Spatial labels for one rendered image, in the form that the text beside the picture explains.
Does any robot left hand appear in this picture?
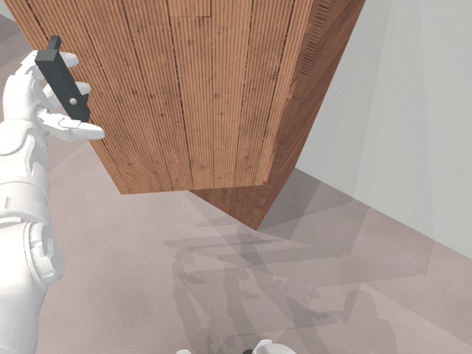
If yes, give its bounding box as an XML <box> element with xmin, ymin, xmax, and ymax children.
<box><xmin>3</xmin><ymin>50</ymin><xmax>105</xmax><ymax>142</ymax></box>

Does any robot left upper arm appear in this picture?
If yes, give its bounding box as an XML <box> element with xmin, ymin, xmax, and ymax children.
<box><xmin>0</xmin><ymin>221</ymin><xmax>65</xmax><ymax>354</ymax></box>

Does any robot right shin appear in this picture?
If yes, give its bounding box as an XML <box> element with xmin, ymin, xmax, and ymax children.
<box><xmin>254</xmin><ymin>339</ymin><xmax>272</xmax><ymax>351</ymax></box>

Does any cupboard door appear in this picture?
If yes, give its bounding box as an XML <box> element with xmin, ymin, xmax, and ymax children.
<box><xmin>3</xmin><ymin>0</ymin><xmax>313</xmax><ymax>195</ymax></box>

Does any handle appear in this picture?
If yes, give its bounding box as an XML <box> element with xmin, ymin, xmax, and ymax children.
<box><xmin>34</xmin><ymin>35</ymin><xmax>91</xmax><ymax>122</ymax></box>

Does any left robot forearm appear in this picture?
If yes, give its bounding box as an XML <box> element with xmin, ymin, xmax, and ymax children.
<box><xmin>0</xmin><ymin>119</ymin><xmax>51</xmax><ymax>229</ymax></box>

